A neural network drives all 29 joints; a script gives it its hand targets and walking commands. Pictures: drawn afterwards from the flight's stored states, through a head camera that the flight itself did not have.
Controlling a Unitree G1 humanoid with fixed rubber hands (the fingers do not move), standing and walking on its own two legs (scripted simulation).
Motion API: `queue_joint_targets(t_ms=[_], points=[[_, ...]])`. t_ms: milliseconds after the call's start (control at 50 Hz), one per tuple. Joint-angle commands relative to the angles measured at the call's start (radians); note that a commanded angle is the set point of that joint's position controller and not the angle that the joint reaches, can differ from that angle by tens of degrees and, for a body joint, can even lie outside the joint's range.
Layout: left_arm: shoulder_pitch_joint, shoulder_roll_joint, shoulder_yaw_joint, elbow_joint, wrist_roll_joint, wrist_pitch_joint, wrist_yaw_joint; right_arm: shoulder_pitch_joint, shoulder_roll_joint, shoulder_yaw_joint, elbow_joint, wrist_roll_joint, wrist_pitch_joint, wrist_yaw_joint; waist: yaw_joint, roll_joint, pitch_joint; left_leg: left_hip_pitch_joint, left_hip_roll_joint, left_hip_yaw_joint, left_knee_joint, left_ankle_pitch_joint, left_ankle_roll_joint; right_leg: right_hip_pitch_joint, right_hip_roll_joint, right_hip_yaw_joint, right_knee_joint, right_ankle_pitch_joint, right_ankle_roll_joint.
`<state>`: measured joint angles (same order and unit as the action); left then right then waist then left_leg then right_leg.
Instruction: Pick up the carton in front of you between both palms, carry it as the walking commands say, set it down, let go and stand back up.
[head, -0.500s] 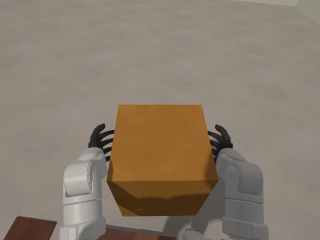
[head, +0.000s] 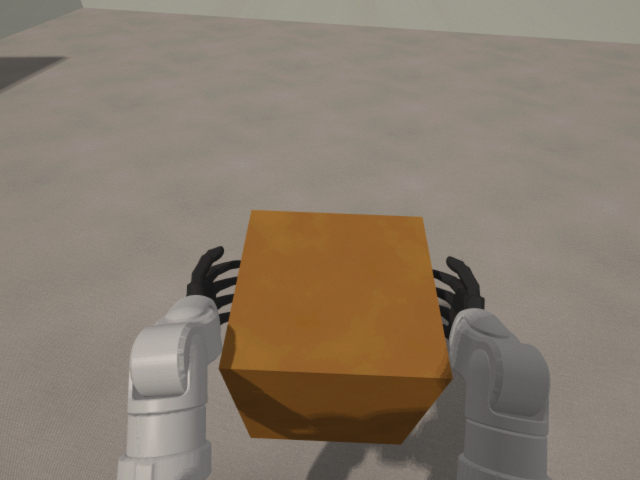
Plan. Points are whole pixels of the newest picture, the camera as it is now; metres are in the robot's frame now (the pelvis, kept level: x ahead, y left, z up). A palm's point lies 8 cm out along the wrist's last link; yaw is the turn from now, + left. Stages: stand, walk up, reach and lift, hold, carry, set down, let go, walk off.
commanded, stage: carry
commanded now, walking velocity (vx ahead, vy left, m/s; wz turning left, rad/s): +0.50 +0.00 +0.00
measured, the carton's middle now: (330, 334) +0.31 +0.00 +0.04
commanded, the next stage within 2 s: none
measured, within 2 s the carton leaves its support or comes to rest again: neither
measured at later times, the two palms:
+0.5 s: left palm (236, 182) +0.67 +0.20 +0.03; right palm (385, 188) +0.65 -0.10 +0.04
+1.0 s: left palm (256, 98) +0.98 +0.21 +0.07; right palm (374, 104) +0.99 -0.09 +0.06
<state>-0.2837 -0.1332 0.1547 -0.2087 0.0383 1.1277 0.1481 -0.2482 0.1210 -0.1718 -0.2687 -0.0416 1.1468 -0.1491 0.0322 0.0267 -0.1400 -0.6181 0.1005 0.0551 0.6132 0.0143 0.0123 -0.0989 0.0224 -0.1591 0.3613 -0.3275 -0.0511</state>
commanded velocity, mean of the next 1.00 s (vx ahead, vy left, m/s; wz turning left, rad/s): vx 0.50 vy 0.00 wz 0.00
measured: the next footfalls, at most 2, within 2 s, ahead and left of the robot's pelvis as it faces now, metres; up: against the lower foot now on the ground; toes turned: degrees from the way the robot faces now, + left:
left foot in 0.16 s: +0.28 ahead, +0.12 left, -0.04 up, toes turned +6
right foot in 0.62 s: +0.64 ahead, -0.01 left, -0.04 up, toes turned -6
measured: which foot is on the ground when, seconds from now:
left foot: up 0.00-0.14, down 0.16-0.62, up 0.64-1.00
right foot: down 0.00-0.16, up 0.18-0.60, down 0.62-1.00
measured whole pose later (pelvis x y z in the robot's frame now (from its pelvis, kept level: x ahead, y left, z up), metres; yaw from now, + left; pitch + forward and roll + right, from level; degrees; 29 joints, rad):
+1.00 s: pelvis +0.70 +0.05 -0.03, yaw +1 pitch +5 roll +3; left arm -0.18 -0.14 0.14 -0.33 0.01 1.08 0.15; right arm -0.17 0.14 -0.13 -0.35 -0.03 1.09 -0.15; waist 0.00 -0.01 -0.08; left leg -0.64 0.08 0.10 0.65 -0.09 -0.02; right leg -0.03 0.01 -0.13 0.22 -0.28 -0.08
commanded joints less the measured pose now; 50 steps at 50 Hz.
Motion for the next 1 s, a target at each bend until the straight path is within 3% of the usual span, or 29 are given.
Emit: queue_joint_targets(t_ms=[0,40,80,100,120,140,160,180,200,220,240,260,300,380,440,520,540,580,600,620,640,660,680,700,720,740,820,880,980], points=[[-0.538,-0.544,-0.495,0.05,-0.142,-0.03,0.0,-0.571,0.546,0.504,0.074,0.13,-0.041,-0.013,0.032,-0.124,-0.041,-0.006,-0.019,0.024,-0.068,0.09,0.017,0.042,-0.229,0.143,-0.083,0.242,-0.108],[-0.603,-0.571,-0.479,0.105,-0.141,-0.047,0.014,-0.621,0.554,0.462,0.135,0.125,-0.057,-0.024,0.036,-0.124,-0.029,0.02,-0.022,0.023,-0.101,0.094,0.034,0.052,-0.236,0.146,-0.034,0.261,-0.094],[-0.662,-0.612,-0.48,0.147,-0.149,-0.064,0.02,-0.661,0.575,0.429,0.191,0.121,-0.071,-0.025,0.017,-0.119,-0.053,0.105,-0.043,0.056,-0.141,0.071,0.047,0.082,-0.222,0.128,0.068,0.402,-0.07],[-0.69,-0.637,-0.483,0.162,-0.155,-0.071,0.021,-0.663,0.591,0.419,0.223,0.12,-0.078,-0.024,-0.021,-0.098,-0.105,0.243,-0.07,0.094,-0.179,0.058,0.047,0.077,-0.191,0.09,0.193,0.502,-0.044],[-0.71,-0.664,-0.49,0.167,-0.159,-0.078,0.021,-0.652,0.604,0.412,0.243,0.12,-0.084,-0.02,-0.075,-0.045,-0.189,0.468,-0.1,0.119,-0.204,0.007,0.036,0.004,-0.142,0.047,0.429,0.499,-0.015],[-0.72,-0.675,-0.489,0.168,-0.161,-0.084,0.022,-0.646,0.619,0.412,0.244,0.122,-0.089,-0.014,-0.09,0.056,-0.265,0.694,0.005,0.0,-0.114,0.003,0.014,-0.209,-0.106,0.051,0.685,0.185,0.016],[-0.71,-0.685,-0.493,0.178,-0.173,-0.079,0.022,-0.644,0.606,0.395,0.274,0.119,-0.094,-0.018,-0.05,0.267,-0.295,0.841,0.214,-0.33,-0.047,0.31,0.05,-0.44,-0.013,0.093,0.886,-0.231,0.045],[-0.71,-0.707,-0.482,0.193,-0.175,-0.08,0.024,-0.699,0.603,0.404,0.27,0.119,-0.1,-0.026,-0.099,0.336,-0.393,0.981,0.309,-0.562,-0.157,0.05,0.229,-0.64,0.034,0.13,1.058,-0.219,0.048],[-0.733,-0.729,-0.49,0.167,-0.179,-0.083,0.025,-0.681,0.66,0.423,0.26,0.146,-0.108,-0.02,-0.103,0.233,-0.359,0.89,0.273,-0.554,-0.22,-0.119,0.246,-0.7,-0.03,0.172,1.079,-0.135,0.024],[-0.764,-0.778,-0.494,0.15,-0.185,-0.09,0.021,-0.733,0.723,0.449,0.21,0.175,-0.122,-0.008,-0.095,0.13,-0.326,0.817,0.236,-0.499,-0.226,-0.106,0.218,-0.702,-0.054,0.182,1.03,-0.08,0.016],[-0.768,-0.816,-0.505,0.131,-0.189,-0.1,0.014,-0.774,0.772,0.484,0.163,0.195,-0.133,0.007,-0.087,0.077,-0.316,0.761,0.233,-0.435,-0.226,0.0,0.209,-0.684,-0.079,0.179,0.978,-0.039,0.019],[-0.775,-0.846,-0.519,0.108,-0.194,-0.112,0.004,-0.809,0.816,0.52,0.128,0.217,-0.146,0.022,-0.08,0.057,-0.313,0.706,0.223,-0.372,-0.237,0.035,0.21,-0.659,-0.097,0.179,0.929,-0.018,0.024],[-0.764,-0.871,-0.549,0.071,-0.192,-0.138,-0.009,-0.826,0.859,0.577,0.076,0.253,-0.171,0.046,-0.077,0.069,-0.322,0.682,0.198,-0.302,-0.263,0.045,0.189,-0.637,-0.105,0.157,0.856,0.01,0.036],[-0.641,-0.831,-0.589,0.014,-0.162,-0.171,-0.012,-0.711,0.833,0.643,0.02,0.273,-0.198,0.061,-0.097,0.082,-0.322,0.834,0.151,-0.191,-0.245,0.341,0.167,-0.735,-0.09,0.101,0.698,0.093,0.043],[-0.577,-0.782,-0.606,-0.029,-0.154,-0.178,-0.013,-0.659,0.79,0.667,-0.014,0.28,-0.203,0.066,-0.098,0.072,-0.279,0.871,0.098,-0.119,-0.242,0.5,0.135,-0.71,-0.052,0.051,0.493,0.199,0.026],[-0.567,-0.696,-0.603,-0.067,-0.157,-0.167,-0.007,-0.63,0.705,0.658,-0.024,0.273,-0.191,0.055,-0.11,0.097,-0.222,0.858,0.03,-0.012,-0.213,0.675,0.105,-0.535,0.037,-0.057,0.17,0.371,-0.01],[-0.563,-0.673,-0.597,-0.067,-0.156,-0.16,-0.003,-0.611,0.68,0.645,-0.013,0.263,-0.185,0.048,-0.105,0.126,-0.23,0.837,0.034,-0.002,-0.181,0.745,0.097,-0.443,0.056,-0.067,0.121,0.411,-0.027],[-0.539,-0.623,-0.567,-0.053,-0.145,-0.144,0.005,-0.596,0.646,0.619,0.005,0.238,-0.168,0.032,-0.031,0.165,-0.306,0.759,0.043,0.047,0.02,0.774,0.053,-0.15,0.063,-0.069,0.049,0.428,-0.041],[-0.532,-0.604,-0.547,-0.048,-0.135,-0.135,0.007,-0.604,0.635,0.609,0.011,0.226,-0.158,0.024,0.012,0.105,-0.351,0.629,0.024,0.072,0.196,0.584,0.036,0.058,0.013,-0.029,0.028,0.432,-0.037],[-0.52,-0.584,-0.52,-0.031,-0.127,-0.123,0.008,-0.625,0.627,0.595,0.015,0.21,-0.146,0.016,0.014,-0.038,-0.398,0.394,-0.015,0.044,0.373,0.092,0.033,0.282,-0.185,0.213,0.123,0.522,-0.037],[-0.554,-0.545,-0.509,-0.003,-0.12,-0.113,0.016,-0.604,0.627,0.583,0.05,0.204,-0.133,0.009,0.011,-0.269,-0.481,0.026,-0.169,-0.03,0.72,-0.57,-0.013,0.574,-0.465,0.658,0.139,0.585,-0.255],[-0.487,-0.584,-0.519,0.034,-0.152,-0.105,0.016,-0.587,0.603,0.564,0.041,0.201,-0.125,0.0,0.041,-0.227,-0.479,-0.082,-0.144,-0.097,0.837,-0.549,0.02,0.531,-0.434,0.735,0.056,0.375,-0.3],[-0.516,-0.617,-0.526,0.015,-0.169,-0.104,0.008,-0.621,0.638,0.559,0.032,0.2,-0.12,-0.006,0.032,-0.204,-0.396,-0.126,-0.105,-0.102,0.806,-0.485,0.042,0.434,-0.369,0.634,0.021,0.373,-0.254],[-0.569,-0.662,-0.547,-0.002,-0.196,-0.1,-0.004,-0.63,0.667,0.549,0.037,0.186,-0.117,-0.009,0.007,-0.096,-0.343,-0.108,-0.085,-0.093,0.732,-0.425,0.041,0.336,-0.346,0.541,-0.002,0.434,-0.211],[-0.613,-0.709,-0.576,-0.024,-0.226,-0.099,-0.019,-0.62,0.691,0.537,0.045,0.167,-0.115,-0.006,-0.007,-0.054,-0.298,-0.082,-0.058,-0.082,0.658,-0.39,0.035,0.253,-0.335,0.474,-0.027,0.467,-0.178],[-0.635,-0.745,-0.6,-0.036,-0.247,-0.099,-0.033,-0.604,0.718,0.535,0.053,0.153,-0.113,0.0,-0.016,-0.049,-0.294,-0.034,-0.043,-0.078,0.592,-0.362,0.026,0.19,-0.321,0.431,-0.054,0.431,-0.153],[-0.577,-0.806,-0.645,-0.075,-0.272,-0.088,-0.079,-0.507,0.792,0.596,0.035,0.14,-0.109,0.028,-0.026,-0.106,-0.258,-0.028,-0.024,-0.01,0.356,-0.291,-0.017,0.166,-0.288,0.294,-0.121,0.521,-0.135],[-0.452,-0.803,-0.656,-0.131,-0.264,-0.067,-0.093,-0.416,0.844,0.655,-0.026,0.167,-0.095,0.046,-0.018,-0.132,-0.208,-0.058,-0.026,0.045,0.17,-0.176,-0.043,0.219,-0.244,0.193,-0.134,0.639,-0.097],[-0.213,-0.806,-0.652,-0.246,-0.247,-0.017,-0.113,-0.281,0.874,0.734,-0.185,0.234,-0.043,0.069,-0.01,-0.169,-0.141,-0.028,-0.063,0.115,-0.043,-0.033,-0.028,0.295,-0.211,0.095,-0.126,0.807,-0.056]])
